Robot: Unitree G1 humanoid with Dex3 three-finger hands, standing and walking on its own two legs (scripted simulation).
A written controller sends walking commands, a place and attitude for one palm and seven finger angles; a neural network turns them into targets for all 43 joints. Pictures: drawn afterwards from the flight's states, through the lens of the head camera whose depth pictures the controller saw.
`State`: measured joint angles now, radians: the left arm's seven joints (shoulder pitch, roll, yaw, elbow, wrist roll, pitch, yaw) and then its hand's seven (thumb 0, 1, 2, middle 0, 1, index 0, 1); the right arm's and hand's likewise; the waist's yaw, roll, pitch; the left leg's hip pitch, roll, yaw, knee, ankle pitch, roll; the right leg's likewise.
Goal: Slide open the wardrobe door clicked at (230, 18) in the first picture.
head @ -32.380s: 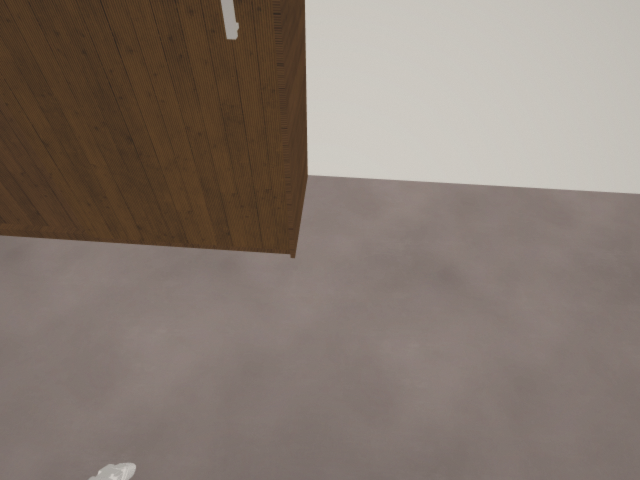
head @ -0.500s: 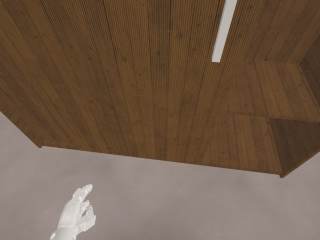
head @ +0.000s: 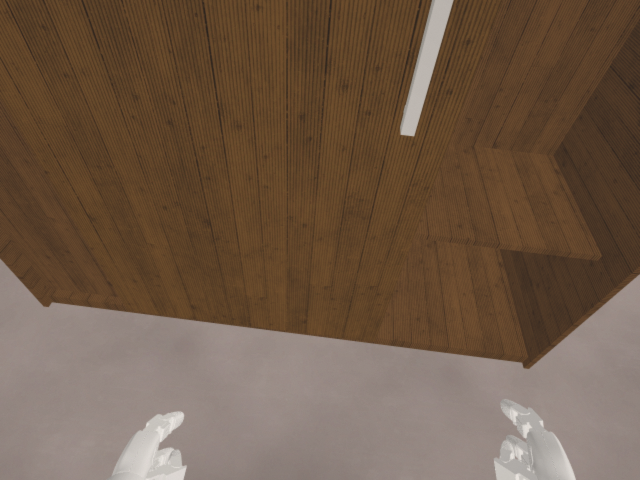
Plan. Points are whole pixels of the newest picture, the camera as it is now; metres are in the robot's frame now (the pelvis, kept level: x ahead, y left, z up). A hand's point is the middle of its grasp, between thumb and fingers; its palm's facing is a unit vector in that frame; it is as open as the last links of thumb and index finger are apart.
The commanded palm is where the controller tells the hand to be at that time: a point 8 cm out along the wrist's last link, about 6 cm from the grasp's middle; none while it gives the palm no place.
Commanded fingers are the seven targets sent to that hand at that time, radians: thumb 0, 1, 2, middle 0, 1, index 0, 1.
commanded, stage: let the arm hang, fingers relaxed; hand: right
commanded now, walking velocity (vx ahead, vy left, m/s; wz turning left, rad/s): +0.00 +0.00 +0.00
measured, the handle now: (422, 64) +0.64 -0.09 +0.23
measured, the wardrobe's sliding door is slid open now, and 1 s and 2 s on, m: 0.52 0.52 0.52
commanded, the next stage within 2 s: look to check the result in 0.92 s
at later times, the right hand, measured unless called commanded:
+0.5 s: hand out of the picture -0.02 -0.20 -0.16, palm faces +0.02 +0.97 -0.25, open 7.3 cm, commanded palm none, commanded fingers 0.00 -0.90 -0.90 0.20 0.30 0.20 0.30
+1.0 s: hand out of the picture +0.04 -0.18 -0.16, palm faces +0.00 +0.98 -0.20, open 7.3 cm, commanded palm none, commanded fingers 0.00 -0.90 -0.90 0.20 0.30 0.20 0.30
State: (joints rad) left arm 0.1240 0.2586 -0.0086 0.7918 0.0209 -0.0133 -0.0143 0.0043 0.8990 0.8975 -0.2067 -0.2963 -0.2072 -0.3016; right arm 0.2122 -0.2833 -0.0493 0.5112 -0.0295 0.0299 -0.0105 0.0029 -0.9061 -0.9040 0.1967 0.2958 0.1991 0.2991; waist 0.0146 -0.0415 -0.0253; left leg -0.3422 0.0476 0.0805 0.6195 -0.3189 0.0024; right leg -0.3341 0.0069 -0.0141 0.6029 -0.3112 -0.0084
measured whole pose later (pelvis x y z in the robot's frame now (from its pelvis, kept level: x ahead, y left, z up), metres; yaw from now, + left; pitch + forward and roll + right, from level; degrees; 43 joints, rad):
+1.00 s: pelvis +0.00 -0.01 +0.02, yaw +1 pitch +0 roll +0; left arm 0.20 0.17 0.00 1.10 0.02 0.00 0.03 0.00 0.91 0.90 -0.20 -0.30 -0.20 -0.30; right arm 0.20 -0.17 -0.02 1.12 -0.01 -0.01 -0.02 0.00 -0.91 -0.90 0.20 0.30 0.20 0.30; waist 0.01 0.00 0.03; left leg -0.19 0.03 0.08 0.41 -0.22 0.00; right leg -0.19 0.00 -0.02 0.42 -0.23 -0.01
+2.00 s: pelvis +0.02 +0.00 +0.02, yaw +1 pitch -1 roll +0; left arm 0.23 0.17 0.00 1.14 0.01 0.00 0.03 0.00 0.90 0.90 -0.20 -0.30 -0.20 -0.30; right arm 0.22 -0.18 -0.02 1.14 -0.01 -0.01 -0.02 0.00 -0.91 -0.90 0.20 0.30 0.20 0.30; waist 0.01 0.01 0.04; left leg -0.13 0.02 0.07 0.37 -0.22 0.00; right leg -0.13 -0.01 -0.03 0.38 -0.24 0.00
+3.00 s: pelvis +0.02 +0.01 +0.02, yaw +1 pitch -1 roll +0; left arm 0.14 0.27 0.00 1.13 0.01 0.00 0.02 0.00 0.90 0.90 -0.21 -0.30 -0.21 -0.30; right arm 0.14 -0.28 -0.02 1.14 -0.01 -0.02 -0.01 0.00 -0.91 -0.90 0.20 0.30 0.20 0.30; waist 0.01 0.00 0.04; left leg -0.10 0.01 0.08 0.31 -0.19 0.01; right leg -0.10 -0.02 -0.02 0.32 -0.20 0.01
